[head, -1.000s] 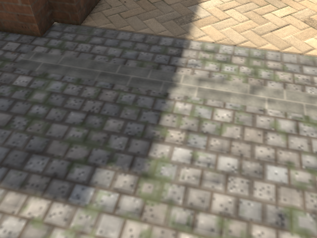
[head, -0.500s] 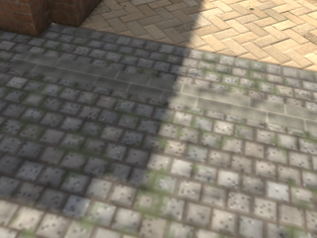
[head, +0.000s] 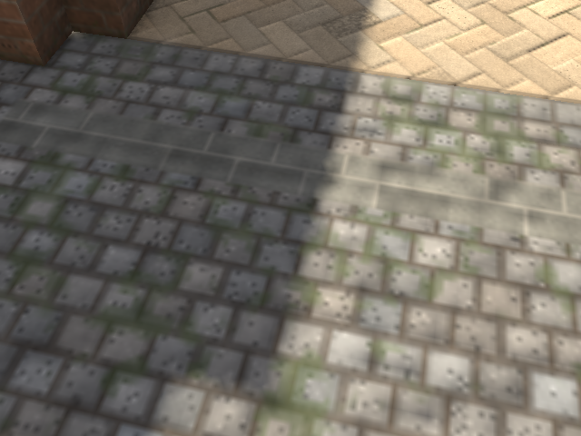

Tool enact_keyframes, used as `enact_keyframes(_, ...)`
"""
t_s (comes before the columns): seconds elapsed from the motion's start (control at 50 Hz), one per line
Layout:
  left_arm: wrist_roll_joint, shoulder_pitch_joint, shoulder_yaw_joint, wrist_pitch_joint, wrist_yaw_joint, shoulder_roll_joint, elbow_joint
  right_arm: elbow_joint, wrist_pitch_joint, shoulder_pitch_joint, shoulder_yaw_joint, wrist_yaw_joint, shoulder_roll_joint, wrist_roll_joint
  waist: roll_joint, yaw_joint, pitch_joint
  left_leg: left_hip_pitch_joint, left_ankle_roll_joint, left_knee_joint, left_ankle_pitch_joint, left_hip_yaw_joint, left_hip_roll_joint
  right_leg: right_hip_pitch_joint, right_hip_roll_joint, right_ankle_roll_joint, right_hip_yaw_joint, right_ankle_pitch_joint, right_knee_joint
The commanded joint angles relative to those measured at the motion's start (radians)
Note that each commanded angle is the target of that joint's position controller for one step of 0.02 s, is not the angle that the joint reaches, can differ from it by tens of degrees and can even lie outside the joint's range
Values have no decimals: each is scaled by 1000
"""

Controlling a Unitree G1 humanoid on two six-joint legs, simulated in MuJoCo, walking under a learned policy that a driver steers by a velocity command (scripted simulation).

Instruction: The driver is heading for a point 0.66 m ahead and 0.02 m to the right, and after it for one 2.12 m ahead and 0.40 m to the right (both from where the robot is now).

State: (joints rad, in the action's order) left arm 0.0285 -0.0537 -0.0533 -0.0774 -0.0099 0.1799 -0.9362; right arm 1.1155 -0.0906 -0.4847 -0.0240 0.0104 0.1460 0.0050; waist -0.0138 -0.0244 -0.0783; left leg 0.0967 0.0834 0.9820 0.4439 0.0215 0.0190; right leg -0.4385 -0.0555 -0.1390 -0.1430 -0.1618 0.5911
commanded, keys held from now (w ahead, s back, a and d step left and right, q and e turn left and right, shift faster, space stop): w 1.00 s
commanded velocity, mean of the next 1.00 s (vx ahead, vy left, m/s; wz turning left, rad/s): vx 0.50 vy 0.00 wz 0.00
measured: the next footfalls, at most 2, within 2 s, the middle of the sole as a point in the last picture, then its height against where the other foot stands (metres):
left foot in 0.50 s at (254, 432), level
right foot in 1.06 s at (329, 305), level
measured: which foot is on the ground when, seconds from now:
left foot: up 0.00-0.48, down 0.50-1.00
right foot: down 0.00-0.50, up 0.52-1.00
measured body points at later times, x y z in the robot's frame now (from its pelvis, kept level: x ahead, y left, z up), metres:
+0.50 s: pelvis +0.29 +0.02 +0.00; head +0.33 +0.03 +0.45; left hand +0.18 +0.24 -0.14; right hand +0.48 -0.19 -0.11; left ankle +0.41 +0.10 -0.72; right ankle +0.10 -0.06 -0.71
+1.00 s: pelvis +0.55 +0.02 +0.02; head +0.59 +0.02 +0.47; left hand +0.75 +0.22 -0.10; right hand +0.45 -0.20 -0.13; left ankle +0.41 +0.10 -0.72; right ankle +0.71 -0.09 -0.69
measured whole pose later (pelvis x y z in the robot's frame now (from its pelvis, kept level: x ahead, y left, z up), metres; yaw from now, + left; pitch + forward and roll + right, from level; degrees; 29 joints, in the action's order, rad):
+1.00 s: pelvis +0.55 +0.02 +0.02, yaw -1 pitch +1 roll +1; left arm 0.02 0.00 -0.03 -0.05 -0.03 0.17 -0.88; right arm 1.08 -0.10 -0.49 -0.03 0.01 0.16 0.02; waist 0.02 -0.07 -0.05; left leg -0.12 0.06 0.19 0.33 0.09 0.07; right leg -0.55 0.05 -0.07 -0.08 -0.08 0.59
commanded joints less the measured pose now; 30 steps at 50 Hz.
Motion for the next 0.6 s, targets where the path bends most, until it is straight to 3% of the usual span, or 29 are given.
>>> enact_keyframes(0.02,-22,-209,-35,4,-2,123,-38,-104,-13,55,-30,-11,116,9,29,79,93,552,31,381,-133,-70,-60,457,394,-170,613,-284,-405)
enact_keyframes(0.04,-15,-185,-22,-6,-2,79,-45,-105,-10,74,-30,-12,92,12,-7,40,39,497,29,314,-172,-70,-92,345,348,-133,512,-162,-431)
enact_keyframes(0.08,-14,-223,-3,-22,9,36,-77,-97,16,39,-27,-21,50,36,14,-10,26,398,8,226,-180,-67,-117,237,284,-91,371,4,-445)
enact_keyframes(0.14,-14,-302,-4,-39,14,78,-103,-128,41,102,-31,-31,54,36,41,-22,4,449,-16,144,-224,-31,-126,233,253,-89,281,148,-462)
enact_keyframes(0.2,-17,-363,1,-37,12,90,-109,-185,49,260,-32,-37,76,31,52,8,-29,553,-40,7,-339,2,-140,278,230,-74,233,214,-485)
enact_keyframes(0.26,-18,-418,9,-36,12,85,-115,-229,46,392,-24,-41,68,19,62,42,-37,548,-52,-177,-432,37,-118,323,208,-48,188,324,-478)
enact_keyframes(0.36,-10,-512,11,-34,24,95,-144,-275,38,534,-17,-41,72,13,79,87,-42,554,-27,-350,-446,71,-75,499,241,-49,175,445,-435)
enact_keyframes(0.42,-1,-495,7,-31,33,113,-148,-287,26,530,-24,-37,89,14,84,59,-33,497,15,-416,-346,78,-45,578,273,-52,162,630,-352)
enact_keyframes(0.46,1,-463,0,-28,36,135,-146,-243,16,380,-41,-24,117,16,97,-11,45,299,53,-458,-274,98,17,579,268,-31,141,873,-173)
enact_keyframes(0.48,-4,-440,0,-24,34,138,-142,-185,8,211,-55,-15,137,22,74,-83,128,98,78,-526,-325,102,32,521,236,-13,113,845,12)
enact_keyframes(0.5,-16,-429,8,-26,30,115,-116,-143,0,35,-77,-4,204,48,22,-145,238,-172,126,-530,-266,-67,-128,316,198,3,91,559,275)
enact_keyframes(0.52,-61,-549,27,-24,15,7,-95,-135,3,-47,-104,-6,306,62,-212,-101,380,-471,289,-609,-203,-581,-448,-65,6,54,38,-173,700)
enact_keyframes(0.54,-34,-477,-2,-22,17,111,-99,-141,19,34,-96,-16,259,21,-76,-84,349,-398,275,-706,-147,-684,-420,-168,10,38,183,-304,794)
enact_keyframes(0.56,-26,-381,-6,-24,15,111,-61,-160,19,156,-80,-19,213,9,-51,-41,183,-244,237,-729,-147,-507,-387,-215,67,33,192,-217,766)
enact_keyframes(0.58,-22,-331,-5,-28,12,98,-51,-165,10,210,-64,-24,152,12,0,-19,110,-121,205,-766,-238,-406,-345,-189,100,34,191,-156,709)
enact_keyframes(0.6,-11,-323,-7,-19,10,82,-53,-154,3,219,-53,-21,117,13,2,12,65,-34,167,-787,-311,-320,-300,-146,124,38,189,-132,651)
Over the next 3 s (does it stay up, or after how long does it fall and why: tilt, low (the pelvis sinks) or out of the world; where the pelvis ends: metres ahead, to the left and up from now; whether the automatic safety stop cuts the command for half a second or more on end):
stays up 1.62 -0.14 0.03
